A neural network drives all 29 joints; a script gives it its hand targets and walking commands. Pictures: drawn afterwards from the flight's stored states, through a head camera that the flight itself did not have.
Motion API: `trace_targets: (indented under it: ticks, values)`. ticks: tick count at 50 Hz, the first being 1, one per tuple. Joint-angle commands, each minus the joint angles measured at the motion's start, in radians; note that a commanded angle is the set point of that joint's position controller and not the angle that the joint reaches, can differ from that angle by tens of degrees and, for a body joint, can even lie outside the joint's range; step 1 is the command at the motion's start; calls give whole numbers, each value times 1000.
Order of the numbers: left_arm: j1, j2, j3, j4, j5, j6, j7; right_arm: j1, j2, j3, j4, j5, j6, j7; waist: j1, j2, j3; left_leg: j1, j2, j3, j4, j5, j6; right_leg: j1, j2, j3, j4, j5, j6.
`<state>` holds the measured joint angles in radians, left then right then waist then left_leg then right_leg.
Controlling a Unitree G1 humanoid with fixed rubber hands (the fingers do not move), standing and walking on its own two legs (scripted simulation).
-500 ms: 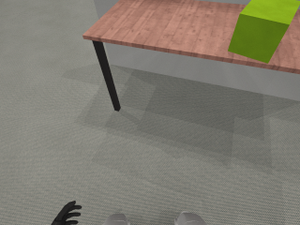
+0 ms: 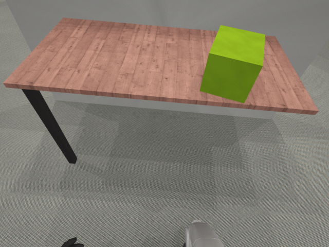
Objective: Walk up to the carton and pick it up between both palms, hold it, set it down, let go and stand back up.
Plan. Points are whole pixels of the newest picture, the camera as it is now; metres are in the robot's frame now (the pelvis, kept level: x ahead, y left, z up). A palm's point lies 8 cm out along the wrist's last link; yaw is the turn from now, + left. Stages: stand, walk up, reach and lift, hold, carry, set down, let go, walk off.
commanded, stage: walk up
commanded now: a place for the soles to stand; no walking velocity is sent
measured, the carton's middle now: (232, 63) +0.75 -0.26 +0.02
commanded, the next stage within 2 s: none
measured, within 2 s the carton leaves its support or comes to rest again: neither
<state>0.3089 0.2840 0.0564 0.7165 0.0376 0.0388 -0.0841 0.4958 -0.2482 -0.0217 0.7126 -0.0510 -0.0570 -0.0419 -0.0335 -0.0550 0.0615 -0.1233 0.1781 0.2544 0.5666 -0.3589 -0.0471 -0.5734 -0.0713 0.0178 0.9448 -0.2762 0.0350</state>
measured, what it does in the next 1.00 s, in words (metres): walks ahead: right foot, then left foot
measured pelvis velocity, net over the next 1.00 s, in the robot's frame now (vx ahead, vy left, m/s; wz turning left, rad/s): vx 0.29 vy -0.16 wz -0.12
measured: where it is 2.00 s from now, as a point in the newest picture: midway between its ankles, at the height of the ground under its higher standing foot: (190, 231)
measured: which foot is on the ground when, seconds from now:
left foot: down 0.00-0.14, up 0.16-0.44, down 0.46-0.80, up 0.82-1.00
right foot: up 0.00-0.10, down 0.12-0.46, up 0.48-0.78, down 0.80-1.00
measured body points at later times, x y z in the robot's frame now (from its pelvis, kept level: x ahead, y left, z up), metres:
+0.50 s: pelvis +0.21 -0.06 -0.02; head +0.21 -0.04 +0.43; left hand +0.28 +0.18 -0.16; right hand +0.28 -0.33 -0.11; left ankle +0.29 +0.05 -0.73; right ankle +0.18 -0.17 -0.72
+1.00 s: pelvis +0.29 -0.16 -0.01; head +0.34 -0.18 +0.43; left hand +0.49 +0.08 -0.11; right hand +0.33 -0.45 -0.14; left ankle +0.28 +0.00 -0.69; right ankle +0.35 -0.28 -0.73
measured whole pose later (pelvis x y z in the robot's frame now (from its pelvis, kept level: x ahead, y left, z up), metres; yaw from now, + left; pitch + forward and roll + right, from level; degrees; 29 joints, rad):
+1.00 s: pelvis +0.29 -0.16 -0.01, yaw -7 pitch -1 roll +1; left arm 0.11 0.27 0.00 0.65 0.02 0.04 0.01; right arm 0.32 -0.31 -0.05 0.64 -0.01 0.05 -0.03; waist -0.01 0.02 0.14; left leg -0.40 0.03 -0.02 1.00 -0.61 -0.03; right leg -0.43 -0.05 -0.04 0.69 -0.24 -0.02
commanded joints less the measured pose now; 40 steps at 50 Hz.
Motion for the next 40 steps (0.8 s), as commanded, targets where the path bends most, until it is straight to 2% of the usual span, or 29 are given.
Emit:
trace_targets:
  ticks: [1, 3, 5, 6, 7, 8, 9, 10, 11, 12, 13, 15, 17, 19, 21, 22, 23, 24, 25, 28, 29, 32, 33, 34, 35, 37, 38, 39, 40]
  values:
    - [-52, 5, -2, -124, -12, -47, -19, -17, -253, -77, -77, 2, -21, -7, 38, 239, 82, -147, 211, -59, -265, 151, 210, 151, -26, -45, -204, 64, -40]
    - [-41, 48, 17, -114, 8, -50, -12, -17, -242, -73, -76, -1, -10, -7, 44, 119, 22, -183, 187, -34, -162, 74, 196, 298, 40, -128, -239, 76, -48]
    - [106, 97, 44, -85, 11, -66, 9, 9, -224, -61, -64, -3, 2, 5, 127, -6, -65, -223, 111, 21, 158, 258, 170, 531, 108, -135, -313, 30, -75]
    - [218, 183, 73, -59, 13, -67, 28, 48, -154, -37, -87, 3, 11, 18, 171, -130, -135, -376, 49, -7, 409, 119, 123, 696, 17, 81, -387, -53, -138]
    - [250, 303, 93, -73, -1, -61, 47, 69, -103, -16, -132, 11, 21, 30, 157, -273, -141, -529, -100, -44, 636, -274, 69, 715, -191, 501, -538, -108, -233]
    - [248, 313, 97, -77, -22, -51, 64, 31, -142, -32, -152, 20, 38, 28, 193, -173, -196, -538, -70, -210, 727, -277, 76, 659, -308, 713, -664, -255, -332]
    - [208, 282, 90, -92, -34, -43, 82, -69, -151, -38, -183, 34, 47, 31, 187, -97, -119, -539, -41, -265, 788, -215, 69, 573, -298, 654, -692, -281, -322]
    - [143, 255, 71, -84, -26, -40, 88, -26, -146, -31, -170, 38, 40, 34, 146, -132, -51, -581, -38, -257, 795, -159, 52, 534, -273, 547, -638, -197, -349]
    - [90, 225, 55, -74, -18, -48, 89, 3, -121, -31, -154, 36, 38, 32, 101, -156, -3, -557, -1, -255, 768, -132, 60, 458, -244, 447, -604, -51, -325]
    - [52, 180, 41, -82, -12, -52, 86, 16, -121, -28, -150, 11, 39, 31, 72, -69, 1, -486, -5, -284, 697, -98, 61, 350, -212, 393, -599, 20, -293]
    - [15, 161, 27, -86, -7, -52, 78, 29, -116, -30, -139, 18, 36, 35, 54, -72, -3, -413, -19, -256, 622, -111, 53, 297, -178, 309, -599, 44, -297]
    - [-53, 140, 7, -84, -9, -53, 65, 61, -98, -22, -118, 22, 35, 33, 35, -77, -36, -326, -43, -211, 427, -94, 45, 250, -142, 221, -588, 103, -296]
    - [-50, 122, -6, -71, 1, -56, 58, 33, -71, -11, -125, 31, 14, 22, 62, -114, -26, -320, -68, -168, 256, -51, 43, 288, -136, 196, -554, 221, -293]
    - [-68, 139, -6, -78, -5, -40, 47, 26, -85, -34, -129, 36, 12, 20, 46, -66, -68, -150, -115, -139, 181, 86, 69, 175, -108, 169, -509, 48, -264]
    - [-105, 106, -23, -104, -6, -23, 36, 122, -120, -60, -113, 29, 10, -4, -23, -24, -129, 69, -118, -135, 107, 276, 102, 40, -46, 107, -412, -181, -185]
    - [-71, 93, -24, -89, -6, -16, 32, 153, -166, -77, -108, 18, 8, -9, -42, 85, -125, 173, -48, -277, 60, 102, 131, -69, -13, 103, -293, -311, -132]
    - [-53, 33, -43, -109, -2, -7, 34, 221, -241, -93, -120, -1, 1, -21, -70, 290, -93, 113, 220, -695, -239, -237, 148, -158, 91, 11, 20, -334, -60]
    - [25, 90, -20, -91, 14, 19, 51, 128, -267, -91, -140, 3, 21, -34, -14, 234, 57, -118, 349, -883, -364, -538, 248, -131, 109, 49, 201, -341, -21]
    - [-12, 115, -3, -110, 28, 35, 55, 89, -255, -86, -142, 5, 30, -46, -15, 180, 83, -97, 366, -954, -415, -629, 295, -175, 90, 70, 313, -321, -4]
    - [17, 110, 12, -84, 27, 27, 48, -53, -187, -64, -132, 16, 7, -49, 47, 247, 122, -153, 209, -534, -339, -225, 236, -125, 13, 130, 254, -152, 4]
    - [-3, 95, 13, -82, 18, 20, 40, -89, -183, -61, -140, 11, 3, -42, 45, 253, 118, -194, 180, -455, -316, -140, 227, -82, 14, 84, 228, -111, 19]
    - [0, 71, 3, -64, 0, 1, 40, -80, -155, -45, -131, 17, -14, -18, 40, 193, 17, -93, 143, -257, -160, 595, 256, 15, 20, 15, 47, -110, 30]
    - [-34, 32, -14, -74, -4, -6, 37, -59, -169, -37, -120, 23, -4, -12, 29, 247, -27, -85, 73, -191, -104, 692, 230, 94, 28, -39, -74, -89, 9]
    - [-24, 34, -16, -75, -23, -19, 41, -73, -200, -48, -129, 29, 0, -3, 21, 269, -10, -103, 88, -187, -74, 754, 211, 125, 30, -52, -127, -31, -1]
    - [-38, 46, -14, -83, -20, -23, 48, -91, -214, -58, -127, 36, 12, 10, 16, 328, -18, -73, 57, -169, -42, 750, 197, 135, 54, -80, -175, 10, -5]
    - [-19, 67, -3, -83, -19, -21, 52, -113, -268, -72, -141, 33, 41, 18, 47, 257, -99, -158, 93, -203, 21, 541, 194, 337, 69, -86, -337, 95, -32]
    - [-20, 98, 5, -66, -14, -28, 53, -106, -247, -68, -156, 31, 53, 21, 50, 154, -128, -172, 39, -145, 108, 479, 153, 431, 80, -127, -417, 216, -39]
    - [-14, 183, 26, -90, -14, -31, 58, -88, -182, -50, -155, 39, 53, 27, 79, 50, -128, -282, -5, -139, 170, 313, 102, 533, 32, -56, -398, 364, -59]
    - [14, 266, 48, -105, -12, -29, 61, -81, -129, -25, -177, 39, 59, 21, 85, -146, -150, -393, -88, -121, 339, -59, 63, 562, -145, 207, -454, 471, -143]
